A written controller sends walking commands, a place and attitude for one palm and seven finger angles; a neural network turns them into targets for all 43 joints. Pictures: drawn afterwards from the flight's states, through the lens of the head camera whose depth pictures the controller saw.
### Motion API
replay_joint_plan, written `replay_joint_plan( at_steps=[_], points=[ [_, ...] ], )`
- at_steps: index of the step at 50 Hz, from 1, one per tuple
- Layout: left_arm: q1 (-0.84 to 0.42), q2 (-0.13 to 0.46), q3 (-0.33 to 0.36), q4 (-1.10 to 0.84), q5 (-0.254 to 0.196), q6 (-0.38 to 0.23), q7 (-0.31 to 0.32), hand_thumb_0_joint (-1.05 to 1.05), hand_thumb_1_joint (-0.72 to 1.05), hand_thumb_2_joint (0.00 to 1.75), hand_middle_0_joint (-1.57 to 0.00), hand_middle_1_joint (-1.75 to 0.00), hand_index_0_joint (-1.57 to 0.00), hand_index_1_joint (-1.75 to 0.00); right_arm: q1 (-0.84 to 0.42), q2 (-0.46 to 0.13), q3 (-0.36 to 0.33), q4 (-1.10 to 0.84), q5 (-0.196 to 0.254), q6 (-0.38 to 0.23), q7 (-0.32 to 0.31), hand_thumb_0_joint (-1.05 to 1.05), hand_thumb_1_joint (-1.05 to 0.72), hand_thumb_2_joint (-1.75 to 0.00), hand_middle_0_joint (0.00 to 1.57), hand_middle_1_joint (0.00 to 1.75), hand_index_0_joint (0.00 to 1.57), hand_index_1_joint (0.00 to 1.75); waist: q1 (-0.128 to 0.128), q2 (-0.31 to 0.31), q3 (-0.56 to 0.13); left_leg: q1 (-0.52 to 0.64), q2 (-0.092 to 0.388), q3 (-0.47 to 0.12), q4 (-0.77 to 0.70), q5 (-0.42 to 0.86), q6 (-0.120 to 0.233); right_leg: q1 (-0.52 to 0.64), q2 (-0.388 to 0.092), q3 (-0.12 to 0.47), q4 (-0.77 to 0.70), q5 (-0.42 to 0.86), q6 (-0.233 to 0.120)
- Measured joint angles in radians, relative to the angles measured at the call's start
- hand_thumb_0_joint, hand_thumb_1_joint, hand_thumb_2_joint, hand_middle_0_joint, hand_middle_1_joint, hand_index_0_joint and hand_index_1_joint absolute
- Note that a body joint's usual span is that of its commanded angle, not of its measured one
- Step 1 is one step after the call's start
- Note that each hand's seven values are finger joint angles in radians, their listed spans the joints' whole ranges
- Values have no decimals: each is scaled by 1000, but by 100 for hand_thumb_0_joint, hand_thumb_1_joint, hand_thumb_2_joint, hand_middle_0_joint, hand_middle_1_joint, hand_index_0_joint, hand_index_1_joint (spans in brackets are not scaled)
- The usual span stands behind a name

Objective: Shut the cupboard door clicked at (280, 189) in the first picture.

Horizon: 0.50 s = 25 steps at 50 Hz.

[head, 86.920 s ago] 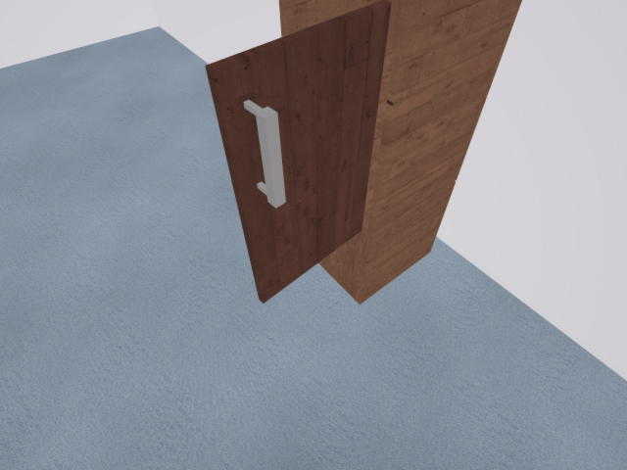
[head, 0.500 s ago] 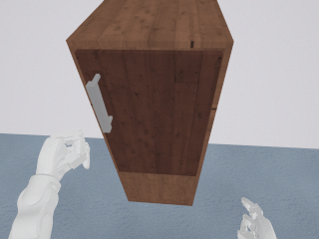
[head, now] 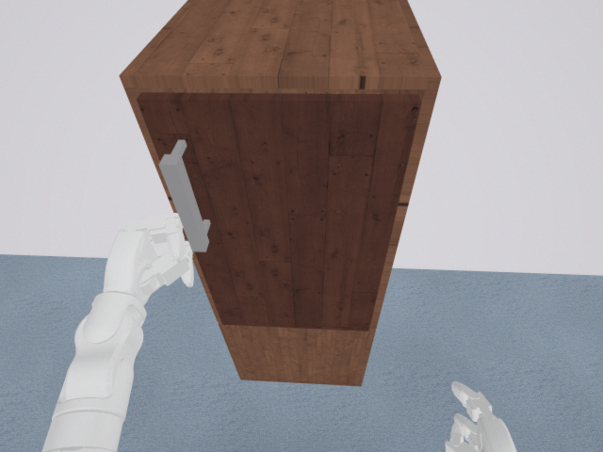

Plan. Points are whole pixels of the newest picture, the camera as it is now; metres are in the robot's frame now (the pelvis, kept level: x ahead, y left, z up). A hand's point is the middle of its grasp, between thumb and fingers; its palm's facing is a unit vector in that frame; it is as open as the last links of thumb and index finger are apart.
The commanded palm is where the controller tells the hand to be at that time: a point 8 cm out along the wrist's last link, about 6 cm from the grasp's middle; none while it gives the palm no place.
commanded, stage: bring the fist close to the handle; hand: left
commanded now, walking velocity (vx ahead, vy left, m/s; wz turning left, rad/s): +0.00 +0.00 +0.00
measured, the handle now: (191, 198) +0.44 +0.20 +0.11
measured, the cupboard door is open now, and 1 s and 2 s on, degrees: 0 0 0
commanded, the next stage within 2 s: push the door shut along its arc in 0.54 s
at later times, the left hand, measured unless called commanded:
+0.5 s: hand (191, 241) +0.35 +0.18 +0.11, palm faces +0.04 -1.00 -0.02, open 3.1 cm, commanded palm +0.32 +0.22 +0.11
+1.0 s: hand (188, 237) +0.36 +0.18 +0.11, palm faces -0.04 -1.00 -0.04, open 2.8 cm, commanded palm +0.37 +0.22 +0.11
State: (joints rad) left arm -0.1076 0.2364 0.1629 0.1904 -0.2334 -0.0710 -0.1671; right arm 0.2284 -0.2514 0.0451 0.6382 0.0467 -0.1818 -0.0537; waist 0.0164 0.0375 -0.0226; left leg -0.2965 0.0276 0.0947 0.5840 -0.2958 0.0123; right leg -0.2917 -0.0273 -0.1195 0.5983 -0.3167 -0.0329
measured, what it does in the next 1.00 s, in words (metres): stands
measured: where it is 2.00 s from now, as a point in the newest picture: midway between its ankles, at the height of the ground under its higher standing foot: outside the picture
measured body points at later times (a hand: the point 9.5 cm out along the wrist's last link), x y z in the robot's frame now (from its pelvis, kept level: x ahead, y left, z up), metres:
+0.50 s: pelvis +0.00 +0.00 +0.00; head +0.01 -0.01 +0.45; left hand +0.34 +0.23 +0.12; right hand +0.14 -0.24 -0.10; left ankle +0.01 +0.11 -0.73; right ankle +0.00 -0.09 -0.73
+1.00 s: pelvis -0.01 +0.00 +0.00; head +0.01 +0.00 +0.45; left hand +0.36 +0.24 +0.11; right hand +0.14 -0.24 -0.11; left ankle +0.01 +0.11 -0.73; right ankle +0.00 -0.09 -0.73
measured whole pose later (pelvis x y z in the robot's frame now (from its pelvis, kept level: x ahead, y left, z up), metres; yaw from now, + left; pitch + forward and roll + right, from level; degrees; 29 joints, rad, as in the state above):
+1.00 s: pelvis -0.01 +0.00 +0.00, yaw +2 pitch +2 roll +0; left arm -0.43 0.29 0.14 0.61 -0.23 -0.18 -0.24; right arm 0.23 -0.27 0.04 0.68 0.06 -0.11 -0.06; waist 0.01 0.03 0.00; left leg -0.36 0.02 0.07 0.61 -0.29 0.02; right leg -0.34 -0.04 -0.14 0.61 -0.31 -0.03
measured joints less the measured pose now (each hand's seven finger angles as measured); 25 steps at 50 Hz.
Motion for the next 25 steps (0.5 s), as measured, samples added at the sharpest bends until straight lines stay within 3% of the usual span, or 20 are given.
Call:
replay_joint_plan(
  at_steps=[13,25],
  points=[
    [-136,9,10,162,16,-31,26,2,90,90,-130,-150,-130,-150,5,-5,-6,11,3,39,9,1,-91,-90,20,30,20,30,-15,-9,-1,-8,0,10,-7,5,3,-12,1,10,-7,10,3],
    [-128,3,18,175,19,-62,31,2,90,90,-130,-150,-130,-150,20,-8,-15,14,4,57,13,1,-91,-90,20,30,20,30,-17,-9,0,-5,1,17,-15,4,5,-12,3,18,-14,12,5]
  ],
)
